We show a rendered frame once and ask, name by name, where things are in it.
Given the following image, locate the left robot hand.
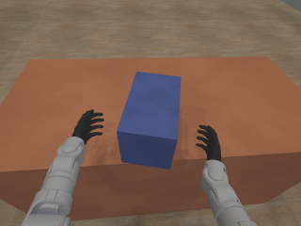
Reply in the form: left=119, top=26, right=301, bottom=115
left=72, top=109, right=104, bottom=145

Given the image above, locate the pedestal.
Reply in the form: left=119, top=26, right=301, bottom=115
left=0, top=56, right=301, bottom=221

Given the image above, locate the left robot upper arm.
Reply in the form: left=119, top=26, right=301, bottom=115
left=23, top=214, right=71, bottom=226

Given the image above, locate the carton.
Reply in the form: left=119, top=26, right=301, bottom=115
left=117, top=72, right=182, bottom=170

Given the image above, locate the robot right forearm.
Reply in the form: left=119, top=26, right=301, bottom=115
left=200, top=159, right=257, bottom=226

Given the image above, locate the robot left forearm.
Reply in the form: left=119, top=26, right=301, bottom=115
left=20, top=137, right=86, bottom=226

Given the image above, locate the right robot hand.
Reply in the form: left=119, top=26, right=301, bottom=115
left=196, top=125, right=222, bottom=162

